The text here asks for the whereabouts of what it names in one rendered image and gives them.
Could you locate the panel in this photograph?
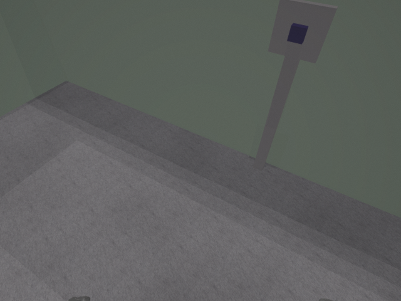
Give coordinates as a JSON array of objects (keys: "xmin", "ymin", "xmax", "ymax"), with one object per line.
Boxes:
[{"xmin": 253, "ymin": 0, "xmax": 338, "ymax": 171}]

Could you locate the button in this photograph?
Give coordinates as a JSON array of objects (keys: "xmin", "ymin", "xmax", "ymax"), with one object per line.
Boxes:
[{"xmin": 287, "ymin": 23, "xmax": 308, "ymax": 44}]

